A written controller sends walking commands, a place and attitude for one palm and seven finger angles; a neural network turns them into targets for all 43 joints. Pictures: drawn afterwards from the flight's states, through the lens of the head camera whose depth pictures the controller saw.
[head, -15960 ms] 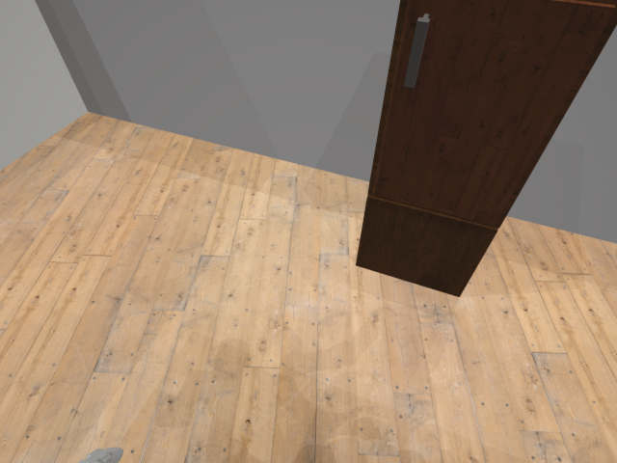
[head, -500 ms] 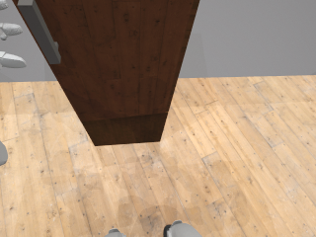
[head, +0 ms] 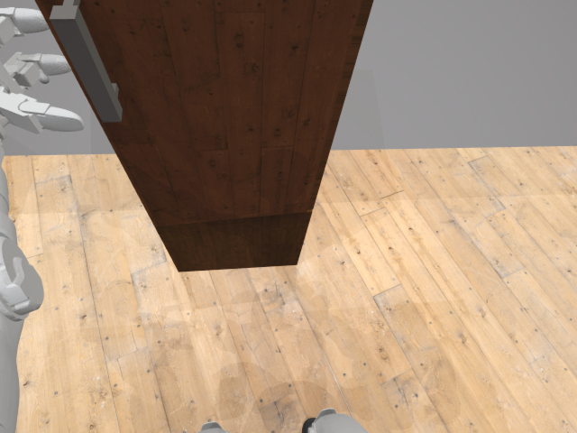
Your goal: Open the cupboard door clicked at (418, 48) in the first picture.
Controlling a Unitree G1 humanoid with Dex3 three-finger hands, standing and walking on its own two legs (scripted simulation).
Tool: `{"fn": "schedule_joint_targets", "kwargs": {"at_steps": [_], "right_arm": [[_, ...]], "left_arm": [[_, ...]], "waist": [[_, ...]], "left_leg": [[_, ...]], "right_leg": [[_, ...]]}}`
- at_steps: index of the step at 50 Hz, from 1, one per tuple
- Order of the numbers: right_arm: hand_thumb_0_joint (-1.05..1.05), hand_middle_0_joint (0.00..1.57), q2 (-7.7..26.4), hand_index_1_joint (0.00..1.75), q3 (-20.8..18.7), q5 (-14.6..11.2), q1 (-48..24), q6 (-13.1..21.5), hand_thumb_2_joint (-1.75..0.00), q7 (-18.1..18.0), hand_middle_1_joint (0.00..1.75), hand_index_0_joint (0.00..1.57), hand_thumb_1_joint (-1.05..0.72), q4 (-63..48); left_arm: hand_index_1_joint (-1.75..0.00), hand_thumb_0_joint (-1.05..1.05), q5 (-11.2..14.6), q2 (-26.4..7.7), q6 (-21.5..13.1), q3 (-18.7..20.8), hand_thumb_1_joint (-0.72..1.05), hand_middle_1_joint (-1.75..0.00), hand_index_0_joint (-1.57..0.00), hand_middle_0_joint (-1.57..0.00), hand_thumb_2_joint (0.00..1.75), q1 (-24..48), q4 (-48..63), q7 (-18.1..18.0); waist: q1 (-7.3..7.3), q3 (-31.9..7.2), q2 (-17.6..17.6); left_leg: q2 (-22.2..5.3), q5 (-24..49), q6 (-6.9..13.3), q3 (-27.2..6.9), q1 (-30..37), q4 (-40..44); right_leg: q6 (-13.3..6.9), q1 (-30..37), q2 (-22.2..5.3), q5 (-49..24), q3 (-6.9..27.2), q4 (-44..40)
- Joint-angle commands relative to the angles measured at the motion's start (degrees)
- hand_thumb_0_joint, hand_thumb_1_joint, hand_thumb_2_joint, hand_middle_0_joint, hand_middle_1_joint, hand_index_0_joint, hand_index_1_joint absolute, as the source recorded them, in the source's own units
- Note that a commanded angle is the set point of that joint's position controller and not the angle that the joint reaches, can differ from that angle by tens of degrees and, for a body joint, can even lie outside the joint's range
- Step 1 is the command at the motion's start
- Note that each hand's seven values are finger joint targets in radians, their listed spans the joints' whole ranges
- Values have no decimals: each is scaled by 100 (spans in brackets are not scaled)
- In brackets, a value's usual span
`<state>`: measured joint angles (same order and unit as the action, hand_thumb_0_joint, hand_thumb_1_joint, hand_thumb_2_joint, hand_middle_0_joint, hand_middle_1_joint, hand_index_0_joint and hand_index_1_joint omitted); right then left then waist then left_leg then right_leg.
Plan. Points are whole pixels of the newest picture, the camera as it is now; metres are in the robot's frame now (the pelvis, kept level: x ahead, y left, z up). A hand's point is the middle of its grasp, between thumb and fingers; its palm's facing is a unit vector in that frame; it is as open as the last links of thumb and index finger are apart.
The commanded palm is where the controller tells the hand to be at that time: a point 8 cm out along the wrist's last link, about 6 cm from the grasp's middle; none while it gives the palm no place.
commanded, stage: slide the fingers in behind the handle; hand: left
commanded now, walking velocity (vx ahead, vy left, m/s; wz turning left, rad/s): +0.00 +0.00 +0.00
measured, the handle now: (93, 60) +0.56 +0.19 +0.16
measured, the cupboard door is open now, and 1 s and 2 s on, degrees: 4 4 4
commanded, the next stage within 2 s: move the hooked fingers beside the handle in 1.26 s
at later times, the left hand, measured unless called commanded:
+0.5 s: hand (50, 81) +0.52 +0.23 +0.16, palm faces +0.04 -1.00 -0.01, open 14.4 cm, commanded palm +0.51 +0.23 +0.15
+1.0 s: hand (58, 90) +0.51 +0.22 +0.16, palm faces +0.07 -1.00 -0.03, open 15.1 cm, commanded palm +0.50 +0.21 +0.15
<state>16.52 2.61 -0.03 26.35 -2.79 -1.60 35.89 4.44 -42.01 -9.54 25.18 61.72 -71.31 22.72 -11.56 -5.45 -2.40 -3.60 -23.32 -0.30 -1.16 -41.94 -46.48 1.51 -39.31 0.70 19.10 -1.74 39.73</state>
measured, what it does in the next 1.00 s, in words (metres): stands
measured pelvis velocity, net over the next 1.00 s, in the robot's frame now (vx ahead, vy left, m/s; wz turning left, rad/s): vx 0.00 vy -0.01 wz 0.07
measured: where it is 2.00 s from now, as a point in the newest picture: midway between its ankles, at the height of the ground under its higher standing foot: outside the picture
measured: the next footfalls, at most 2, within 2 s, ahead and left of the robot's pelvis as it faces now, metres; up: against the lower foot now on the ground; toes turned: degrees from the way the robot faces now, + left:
none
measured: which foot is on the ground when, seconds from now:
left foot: down 0.00-1.00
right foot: down 0.00-1.00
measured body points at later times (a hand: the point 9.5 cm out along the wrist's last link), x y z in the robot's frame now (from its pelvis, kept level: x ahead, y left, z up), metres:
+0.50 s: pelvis +0.00 -0.01 +0.00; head +0.11 +0.01 +0.44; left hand +0.51 +0.28 +0.16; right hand -0.02 -0.28 -0.11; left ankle -0.02 +0.11 -0.71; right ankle -0.01 -0.14 -0.71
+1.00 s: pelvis +0.00 -0.01 +0.00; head +0.10 +0.01 +0.44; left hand +0.50 +0.27 +0.16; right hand +0.03 -0.27 -0.12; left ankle -0.02 +0.11 -0.71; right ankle -0.01 -0.14 -0.71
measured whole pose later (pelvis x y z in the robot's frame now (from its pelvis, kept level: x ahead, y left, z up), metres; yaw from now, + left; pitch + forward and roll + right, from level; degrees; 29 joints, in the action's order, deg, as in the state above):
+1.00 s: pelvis +0.00 -0.01 +0.00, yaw +4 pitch +16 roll -3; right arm 15.4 1.1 0.4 23.8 3.2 -0.1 41.8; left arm 10.0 -30.3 -10.3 12.8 60.9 -67.3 12.2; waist -6.5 -5.2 -2.4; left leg -1.6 -23.0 -0.8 -4.3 -38.7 -45.6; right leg 1.1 -35.0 -0.9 20.7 -4.6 39.9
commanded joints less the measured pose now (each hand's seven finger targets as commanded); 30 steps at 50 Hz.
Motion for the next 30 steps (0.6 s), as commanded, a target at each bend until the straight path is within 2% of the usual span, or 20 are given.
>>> {"fn": "schedule_joint_targets", "kwargs": {"at_steps": [1, 2, 3, 5, 7, 9, 11, 12, 13, 14, 17, 18, 20, 22, 23, 25, 27, 28, 29, 30], "right_arm": [[0, 20, 1079, 30, -421, 27, 952, 106, -90, -79, 30, 20, -90, -134], [0, 20, 1092, 30, -411, 31, 997, 118, -90, -95, 30, 20, -90, -121], [0, 20, 1093, 30, -407, 14, 947, 125, -90, -106, 30, 20, -90, -94], [0, 20, 1070, 30, -398, 12, 944, 163, -90, -113, 30, 20, -90, -48], [0, 20, 1058, 30, -407, 37, 991, 202, -90, -123, 30, 20, -90, -22], [0, 20, 1061, 30, -409, 35, 999, 233, -90, -119, 30, 20, -90, 53], [0, 20, 1039, 30, -404, 37, 979, 269, -90, -108, 30, 20, -90, 65], [0, 20, 1027, 30, -409, 49, 993, 289, -90, -114, 30, 20, -90, 70], [0, 20, 1042, 30, -419, 52, 1001, 298, -90, -111, 30, 20, -90, 100], [0, 20, 1039, 30, -420, 46, 986, 302, -90, -107, 30, 20, -90, 124], [0, 20, 1017, 30, -422, 59, 978, 352, -90, -102, 30, 20, -90, 142], [0, 20, 1020, 30, -438, 53, 956, 366, -90, -97, 30, 20, -90, 176], [0, 20, 1021, 30, -437, 56, 965, 385, -90, -79, 30, 20, -90, 194], [0, 20, 1014, 30, -438, 67, 963, 415, -90, -86, 30, 20, -90, 226], [0, 20, 1013, 30, -442, 62, 942, 428, -90, -70, 30, 20, -90, 220], [0, 20, 994, 30, -455, 66, 943, 439, -90, -60, 30, 20, -90, 252], [0, 20, 950, 30, -477, 78, 920, 472, -90, -34, 30, 20, -90, 238], [0, 20, 964, 30, -483, 81, 902, 481, -90, -21, 30, 20, -90, 280], [0, 20, 974, 30, -481, 68, 901, 479, -90, -24, 30, 20, -90, 294], [0, 20, 972, 30, -470, 70, 874, 494, -90, -18, 30, 20, -90, 300]], "left_arm": [[-120, 0, 185, -992, -486, -149, -50, -120, -30, -30, 30, 2870, 1305, 28], [-120, 0, 209, -1011, -506, -119, -50, -120, -30, -30, 30, 2935, 1292, 23], [-120, 0, 170, -1065, -491, -130, -50, -120, -30, -30, 30, 2957, 1171, 22], [-120, 0, 131, -867, -492, -328, -50, -120, -30, -30, 30, 3117, 1159, 0], [-120, 0, 143, -669, -512, -440, -50, -120, -30, -30, 30, 3175, 1243, -32], [-120, 0, 147, -650, -501, -469, -50, -120, -30, -30, 30, 3304, 1150, -50], [-120, 0, 177, -399, -483, -628, -50, -120, -30, -30, 30, 3255, 1130, -48], [-120, 0, 221, -266, -513, -687, -50, -120, -30, -30, 30, 3312, 1256, -48], [-120, 0, 215, -396, -506, -580, -50, -120, -30, -30, 30, 3331, 1251, -63], [-120, 0, 212, -339, -488, -644, -50, -120, -30, -30, 30, 3332, 1205, -61], [-120, 0, 262, 34, -489, -880, -50, -120, -30, -30, 30, 3421, 1324, -79], [-120, 0, 270, 40, -488, -892, -50, -120, -30, -30, 30, 3487, 1379, -85], [-120, 0, 275, 116, -450, -911, -50, -120, -30, -30, 30, 3348, 1272, -108], [-120, 0, 309, 192, -464, -941, -50, -120, -30, -30, 30, 3462, 1354, -134], [-120, 0, 296, 175, -461, -938, -50, -120, -30, -30, 30, 3421, 1373, -139], [-120, 0, 277, 376, -472, -1092, -50, -120, -30, -30, 30, 3483, 1464, -160], [-120, 0, 335, 762, -493, -1283, -50, -120, -30, -30, 30, 3424, 1696, -190], [-120, 0, 356, 701, -487, -1243, -50, -120, -30, -30, 30, 3466, 1705, -209], [-120, 0, 349, 685, -453, -1235, -50, -120, -30, -30, 30, 3376, 1530, -225], [-120, 0, 358, 800, -429, -1304, -50, -120, -30, -30, 30, 3430, 1483, -237]], "waist": [[-173, -2459, -902], [-194, -2397, -744], [-197, -2342, -837], [-242, -2229, -984], [-275, -2374, -996], [-320, -2362, -951], [-322, -2316, -911], [-330, -2416, -990], [-301, -2512, -994], [-322, -2458, -1033], [-371, -2388, -985], [-381, -2475, -1095], [-344, -2412, -956], [-387, -2370, -933], [-326, -2496, -1056], [-357, -2476, -1108], [-342, -2595, -1272], [-337, -2615, -1217], [-356, -2461, -995], [-390, -2344, -954]], "left_leg": [[118, 2897, 106, -152, 2372, 280], [133, 2872, 135, -185, 2298, 288], [134, 2722, 135, -153, 2225, 300], [141, 2579, 118, -186, 2234, 332], [139, 2826, 121, -215, 2427, 287], [137, 2709, 117, -224, 2384, 280], [147, 2669, 118, -222, 2373, 293], [159, 2793, 127, -218, 2478, 268], [153, 2868, 110, -234, 2511, 257], [156, 2844, 110, -220, 2511, 248], [169, 2794, 122, -249, 2530, 262], [160, 2816, 110, -233, 2611, 248], [173, 2740, 108, -244, 2550, 268], [183, 2742, 126, -247, 2533, 267], [193, 2796, 110, -245, 2580, 263], [169, 2942, 80, -292, 2721, 260], [160, 3284, 73, -304, 2989, 222], [162, 3247, 66, -302, 2995, 211], [160, 3102, 68, -314, 2859, 234], [179, 2899, 81, -288, 2743, 266]], "right_leg": [[-173, 542, 284, -2148, -160, -197], [-191, 571, 286, -2159, -166, -196], [-179, 547, 268, -2104, -132, -213], [-193, 417, 252, -1947, -152, -214], [-205, 365, 255, -2027, -157, -189], [-186, 337, 248, -1990, -147, -208], [-192, 335, 249, -1968, -162, -215], [-204, 351, 250, -2051, -161, -194], [-198, 377, 249, -2105, -156, -188], [-197, 345, 246, -2104, -148, -202], [-212, 280, 253, -2028, -176, -206], [-195, 252, 247, -2064, -161, -214], [-206, 274, 251, -1999, -189, -221], [-215, 329, 251, -2059, -189, -215], [-215, 343, 247, -2082, -175, -203], [-220, 235, 247, -2059, -214, -178], [-235, 179, 261, -2143, -220, -170], [-222, 186, 264, -2169, -216, -188], [-222, 196, 268, -2113, -234, -189], [-212, 199, 259, -2056, -235, -213]]}}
